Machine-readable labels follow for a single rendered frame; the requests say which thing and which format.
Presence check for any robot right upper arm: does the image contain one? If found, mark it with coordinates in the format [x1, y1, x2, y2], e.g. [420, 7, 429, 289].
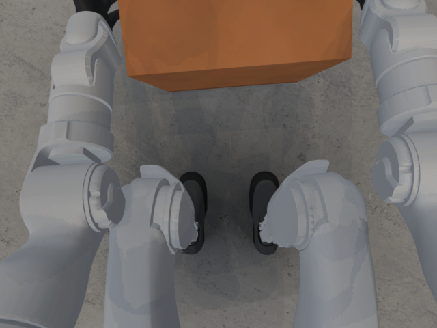
[371, 131, 437, 304]

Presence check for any left robot hand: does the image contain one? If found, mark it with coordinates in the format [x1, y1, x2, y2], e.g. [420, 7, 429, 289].
[73, 0, 120, 32]

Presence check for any robot left upper arm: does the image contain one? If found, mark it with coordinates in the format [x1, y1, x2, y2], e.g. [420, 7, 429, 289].
[0, 162, 126, 328]

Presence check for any carton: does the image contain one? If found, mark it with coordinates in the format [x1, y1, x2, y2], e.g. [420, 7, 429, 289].
[117, 0, 353, 92]

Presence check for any robot left shin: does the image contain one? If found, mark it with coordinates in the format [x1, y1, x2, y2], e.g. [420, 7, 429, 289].
[109, 165, 198, 249]

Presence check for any robot left foot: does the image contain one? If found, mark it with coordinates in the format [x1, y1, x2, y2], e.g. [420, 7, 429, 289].
[179, 172, 208, 254]

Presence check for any robot right forearm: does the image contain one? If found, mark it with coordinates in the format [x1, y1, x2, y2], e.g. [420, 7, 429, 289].
[358, 0, 437, 137]

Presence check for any robot left forearm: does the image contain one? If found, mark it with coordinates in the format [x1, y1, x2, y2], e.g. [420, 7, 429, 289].
[20, 11, 122, 223]

